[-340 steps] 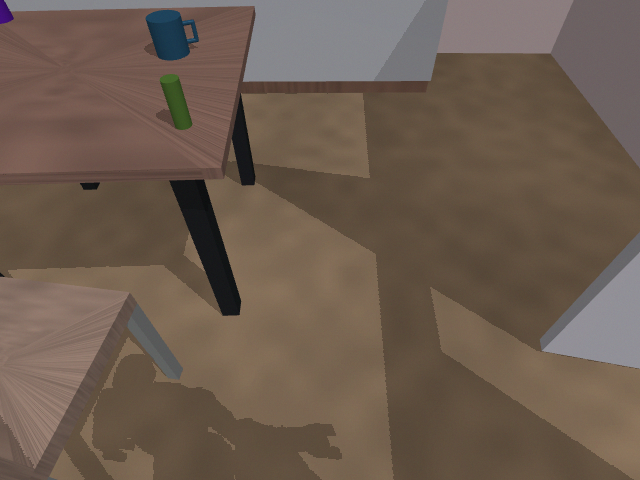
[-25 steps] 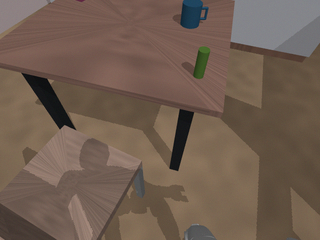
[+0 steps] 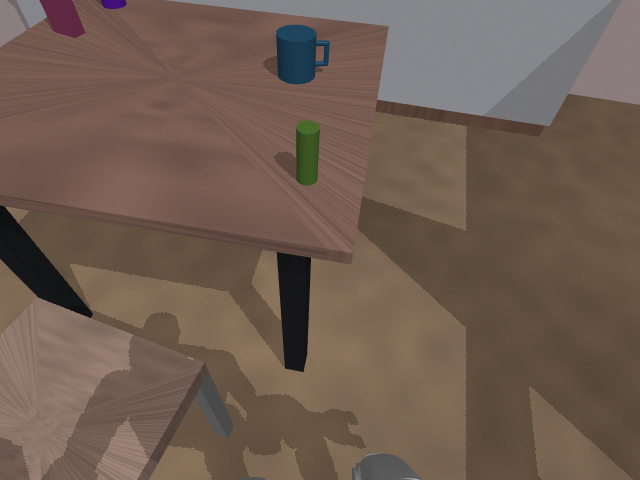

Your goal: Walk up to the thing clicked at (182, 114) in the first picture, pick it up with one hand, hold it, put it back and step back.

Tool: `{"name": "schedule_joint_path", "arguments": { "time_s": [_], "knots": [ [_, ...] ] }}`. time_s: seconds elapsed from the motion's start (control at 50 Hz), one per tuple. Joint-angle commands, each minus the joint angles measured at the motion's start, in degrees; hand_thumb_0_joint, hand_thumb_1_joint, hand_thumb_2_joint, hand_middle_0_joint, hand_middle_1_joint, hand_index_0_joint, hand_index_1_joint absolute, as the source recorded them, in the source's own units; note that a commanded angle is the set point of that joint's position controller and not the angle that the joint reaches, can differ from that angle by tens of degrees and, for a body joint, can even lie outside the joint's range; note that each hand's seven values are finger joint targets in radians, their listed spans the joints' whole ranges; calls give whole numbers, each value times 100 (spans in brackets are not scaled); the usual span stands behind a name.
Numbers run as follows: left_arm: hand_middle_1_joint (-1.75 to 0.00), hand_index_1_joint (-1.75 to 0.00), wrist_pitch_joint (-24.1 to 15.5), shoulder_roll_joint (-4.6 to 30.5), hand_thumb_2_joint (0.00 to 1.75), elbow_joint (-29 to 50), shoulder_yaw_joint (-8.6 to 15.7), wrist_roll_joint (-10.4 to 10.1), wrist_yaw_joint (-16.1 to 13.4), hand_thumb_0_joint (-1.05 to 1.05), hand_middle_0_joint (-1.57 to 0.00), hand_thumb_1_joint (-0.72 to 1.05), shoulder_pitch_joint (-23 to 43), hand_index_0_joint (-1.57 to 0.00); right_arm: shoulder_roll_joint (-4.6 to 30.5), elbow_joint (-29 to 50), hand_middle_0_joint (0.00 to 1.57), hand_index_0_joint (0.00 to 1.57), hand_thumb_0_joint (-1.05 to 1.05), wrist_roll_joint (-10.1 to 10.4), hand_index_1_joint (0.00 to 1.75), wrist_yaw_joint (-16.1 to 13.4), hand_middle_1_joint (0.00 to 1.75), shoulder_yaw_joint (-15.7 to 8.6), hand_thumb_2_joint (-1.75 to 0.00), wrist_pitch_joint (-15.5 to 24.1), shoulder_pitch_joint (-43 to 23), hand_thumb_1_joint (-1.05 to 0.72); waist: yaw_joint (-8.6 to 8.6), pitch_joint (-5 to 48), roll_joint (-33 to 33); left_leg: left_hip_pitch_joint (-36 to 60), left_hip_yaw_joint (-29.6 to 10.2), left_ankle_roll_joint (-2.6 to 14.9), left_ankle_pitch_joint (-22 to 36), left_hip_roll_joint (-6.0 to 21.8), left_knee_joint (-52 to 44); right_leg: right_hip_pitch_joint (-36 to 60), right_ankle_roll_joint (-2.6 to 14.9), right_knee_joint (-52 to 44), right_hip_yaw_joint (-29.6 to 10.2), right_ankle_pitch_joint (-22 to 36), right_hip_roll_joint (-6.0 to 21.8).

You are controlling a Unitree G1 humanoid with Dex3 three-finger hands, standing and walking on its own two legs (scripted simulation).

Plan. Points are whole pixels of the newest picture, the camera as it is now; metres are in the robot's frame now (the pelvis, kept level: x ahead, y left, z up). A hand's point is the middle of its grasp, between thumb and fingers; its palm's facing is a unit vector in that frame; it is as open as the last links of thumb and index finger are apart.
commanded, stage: walk up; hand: left
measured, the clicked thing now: (307, 154) +0.62 +0.08 +0.03
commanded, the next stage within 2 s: stand in 1.66 s
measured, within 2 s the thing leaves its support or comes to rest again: neither
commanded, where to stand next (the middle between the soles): +0.13 -0.07 m, yaw -7 degrees
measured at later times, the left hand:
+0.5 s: hand out of the picture +0.10 +0.19 -0.17, palm faces -0.03 -0.94 -0.34, open 7.3 cm
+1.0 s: hand (235, 386) +0.25 +0.15 -0.12, palm faces -0.20 -0.89 -0.41, open 7.3 cm
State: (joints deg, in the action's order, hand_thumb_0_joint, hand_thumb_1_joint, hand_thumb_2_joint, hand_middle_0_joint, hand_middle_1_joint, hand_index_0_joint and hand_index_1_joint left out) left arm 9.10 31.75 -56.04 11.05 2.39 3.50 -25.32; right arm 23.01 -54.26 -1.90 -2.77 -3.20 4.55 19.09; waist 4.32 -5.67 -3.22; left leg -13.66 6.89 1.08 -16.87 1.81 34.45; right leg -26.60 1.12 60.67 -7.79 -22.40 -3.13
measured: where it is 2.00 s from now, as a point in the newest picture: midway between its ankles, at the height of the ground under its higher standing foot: outside the picture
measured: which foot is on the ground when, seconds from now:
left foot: down 0.00-0.22, up 0.24-0.42, down 0.44-1.00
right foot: up 0.00-0.20, down 0.22-1.00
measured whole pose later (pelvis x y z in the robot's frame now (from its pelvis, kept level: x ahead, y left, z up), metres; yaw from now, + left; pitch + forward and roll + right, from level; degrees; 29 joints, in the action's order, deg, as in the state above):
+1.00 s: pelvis +0.07 -0.08 +0.01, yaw -8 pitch -2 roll +1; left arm -1.2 21.6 -59.6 -0.1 0.4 0.0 -0.1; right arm 23.3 -63.3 -0.7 1.3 -1.8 0.0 5.2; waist -2.9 -5.6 1.1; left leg -10.3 7.1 -1.6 -16.0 3.5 28.4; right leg -15.2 -0.7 32.5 -5.5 -15.5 0.0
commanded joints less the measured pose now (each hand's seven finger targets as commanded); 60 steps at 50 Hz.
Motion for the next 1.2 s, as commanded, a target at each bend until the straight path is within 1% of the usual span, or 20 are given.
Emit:
{"name": "schedule_joint_path", "arguments": {
  "time_s": [0.0,0.12,0.18,0.2,0.22,0.24,0.3,0.38,0.4,0.42,0.44,0.46,0.48,0.52,0.56,0.62,0.72,0.84,0.94,1.18],
  "knots": [
    [-30,-30,-572,618,90,701,-136,-15,180,0,-20,90,288,-20,1854,517,20,20,0,29,30,-87,30,-522,-90,203,-371,-90,-161,-330,1008,-103,-1494,987,-871,1752,-1822,-583,-146,82,-153,283,618],
    [-30,-30,-671,377,90,186,-343,-115,81,0,-20,90,87,-20,1855,624,20,20,0,-40,30,181,30,-475,-90,-81,-903,-90,-207,-127,1837,-674,-662,831,-1628,1281,-1271,800,-146,-1608,1149,75,569],
    [-30,-30,-789,551,90,-283,-281,-66,-96,0,-20,90,-595,-20,1348,632,20,20,0,35,30,199,30,-314,-90,-358,-854,-90,40,54,214,-1163,-189,489,-1948,742,1004,1815,-165,-2813,1009,162,282],
    [-30,-30,-842,983,90,-139,-201,16,-166,0,-20,90,-584,-20,982,732,20,20,0,91,30,204,30,-180,-90,-408,-839,-90,58,-194,-1109,-1681,90,273,-2062,182,2417,1459,160,-3740,-649,-581,1073],
    [-30,-30,-931,1341,90,181,-239,-9,-215,0,-20,90,-195,-20,926,922,20,20,0,171,30,178,30,-140,-90,-436,-949,-90,-129,-355,-1251,-2018,-717,123,-2126,-159,3043,560,954,-4867,-3282,-1492,2230],
    [-30,-30,-973,1583,90,369,-225,-31,-259,0,-20,90,231,-20,1353,844,20,20,0,200,30,130,30,-284,-90,-403,-1045,-90,-172,-504,-824,-1783,-1132,72,-2171,42,3210,232,1432,-4949,-3552,-1836,2485],
    [-30,-30,-1033,1260,90,493,-310,-55,-365,0,-20,90,764,-20,1318,390,20,20,0,264,30,160,30,-251,-90,-308,-290,-90,-433,109,-1131,-1223,-901,84,-1688,303,2168,794,1025,-3800,-1625,-314,1736],
    [-30,-30,-1019,858,90,509,-537,-133,-409,0,-20,90,1067,-20,1129,148,20,20,0,165,30,223,30,-282,-90,-286,-184,-90,-607,303,-835,318,-450,60,-515,-74,79,-28,762,-2988,-675,1404,1513],
    [-30,-30,-1024,589,90,519,-629,-202,-429,0,-20,90,1103,-20,1183,94,20,20,0,112,30,200,30,-301,-90,-245,-158,-90,-687,433,-364,719,-692,119,91,35,-603,-192,518,-2491,-412,1863,1373],
    [-30,-30,-1037,194,90,522,-744,-292,-455,0,-20,90,963,-20,1396,137,20,20,0,17,30,175,30,-333,-90,-205,-291,-90,-556,616,629,830,-1978,334,231,851,-1254,-347,167,-1714,-61,1722,946],
    [-30,-30,-1016,275,90,448,-718,-309,-505,0,-20,90,994,-20,1791,314,20,20,0,77,30,188,30,-377,-90,-178,-895,-90,-400,409,1194,95,-3148,892,-253,1858,-1567,-241,-37,-1491,458,48,363],
    [-30,-30,-1014,652,90,359,-586,-259,-559,0,-20,90,1113,-20,1847,338,20,20,0,120,30,222,30,-385,-90,-181,-1179,-90,-411,276,1114,-482,-3011,1300,116,2038,-1357,316,-5,-1024,290,-928,451],
    [-30,-30,-1037,499,90,343,-642,-265,-543,0,-20,90,1122,-20,1617,322,20,20,0,79,30,231,30,-314,-90,-158,-1279,-90,-304,214,1061,-359,-2442,1206,824,1745,-1114,343,43,-1072,252,-931,437],
    [-30,-30,-1110,245,90,199,-665,-316,-523,0,-20,90,1078,-20,1434,289,20,20,0,92,30,208,30,-221,-90,-160,-1516,-90,-154,170,1385,-360,-1533,799,2273,1306,-670,763,68,-1956,504,157,464],
    [-30,-30,-1215,389,90,150,-616,-270,-530,0,-20,90,1153,-20,1261,187,20,20,0,180,30,224,30,-178,-90,-218,-1400,-90,-207,626,1251,-112,-948,317,2907,855,25,1448,129,-2955,277,2330,607],
    [-30,-30,-1241,600,90,199,-609,-285,-533,0,-20,90,1638,-20,962,28,20,20,0,206,30,190,30,-122,-90,-260,-1106,-90,-408,1225,409,26,-711,-1,1413,445,224,1684,743,-2697,-849,3267,1441],
    [-30,-30,-1183,300,90,150,-785,-234,-507,0,-20,90,2196,-20,1141,-137,20,20,0,194,30,236,30,-150,-90,-250,-1418,-90,-433,1115,96,285,-804,287,1851,768,-406,1550,242,-2678,-51,2972,821],
    [-30,-30,-1161,416,90,26,-811,-205,-490,0,-20,90,2549,-20,1058,-389,20,20,0,175,30,289,30,-104,-90,-345,-1534,-90,-519,998,-193,475,-554,69,661,454,-538,1413,441,-3385,-655,2338,1131],
    [-30,-30,-1128,343,90,-75,-832,-216,-460,0,-20,90,2715,-20,1150,-577,20,20,0,155,30,327,30,-75,-90,-333,-1600,-90,-516,859,-120,672,-584,108,523,578,-1084,1343,191,-3536,-417,2073,910],
    [-30,-30,-1081,202,90,-268,-805,-203,-430,0,-20,90,2553,-20,1146,-647,20,20,0,122,30,317,30,-113,-90,-350,-1789,-90,-493,728,321,858,-463,159,110,729,-1508,1263,103,-3671,-197,1955,718]
  ]
}}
